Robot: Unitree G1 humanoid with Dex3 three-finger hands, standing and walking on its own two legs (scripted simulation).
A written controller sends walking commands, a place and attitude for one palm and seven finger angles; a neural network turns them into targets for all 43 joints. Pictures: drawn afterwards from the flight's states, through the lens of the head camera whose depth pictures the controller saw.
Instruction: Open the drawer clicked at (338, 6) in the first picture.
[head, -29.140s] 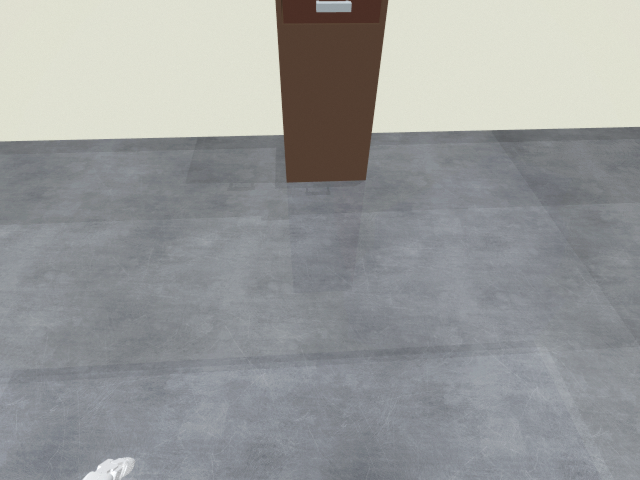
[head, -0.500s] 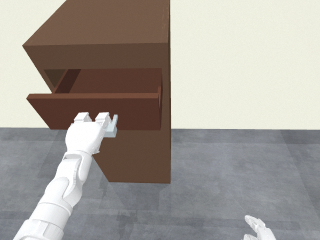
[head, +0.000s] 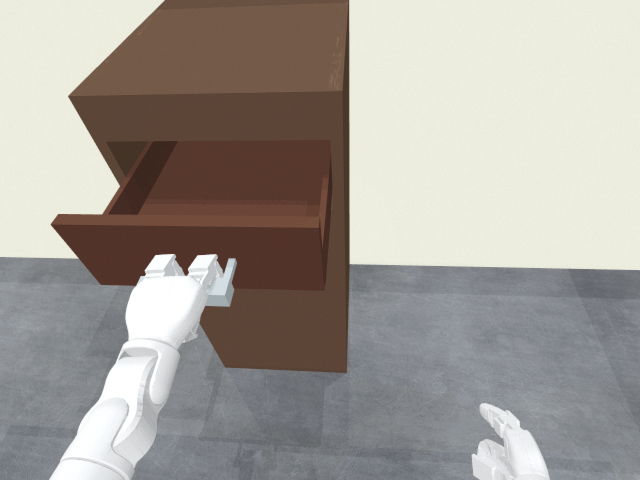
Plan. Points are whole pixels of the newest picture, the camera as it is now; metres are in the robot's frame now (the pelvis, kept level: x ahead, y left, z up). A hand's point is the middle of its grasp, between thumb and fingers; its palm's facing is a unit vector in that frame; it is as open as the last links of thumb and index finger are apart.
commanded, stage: pull the drawer open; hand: left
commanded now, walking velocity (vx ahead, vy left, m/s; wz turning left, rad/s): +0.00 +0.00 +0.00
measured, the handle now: (189, 277) +0.36 +0.21 +0.06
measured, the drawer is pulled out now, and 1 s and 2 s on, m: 0.18 0.30 0.30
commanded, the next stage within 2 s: open the thumb to release the handle in 1.28 s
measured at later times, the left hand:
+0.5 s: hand (173, 368) +0.24 +0.20 +0.04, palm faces +0.02 -0.11 -0.99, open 6.3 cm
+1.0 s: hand (157, 416) +0.18 +0.20 +0.04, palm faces +0.01 -0.11 -0.99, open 6.3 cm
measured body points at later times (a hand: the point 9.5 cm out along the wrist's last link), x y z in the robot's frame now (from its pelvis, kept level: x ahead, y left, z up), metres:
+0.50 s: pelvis +0.00 +0.00 +0.00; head +0.02 -0.03 +0.45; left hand +0.23 +0.21 +0.09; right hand +0.21 -0.22 -0.10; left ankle -0.02 +0.12 -0.73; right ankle +0.00 -0.09 -0.73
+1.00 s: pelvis +0.00 -0.01 -0.01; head +0.01 -0.04 +0.44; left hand +0.18 +0.20 +0.09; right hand +0.22 -0.21 -0.10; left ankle -0.02 +0.12 -0.73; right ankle +0.00 -0.09 -0.73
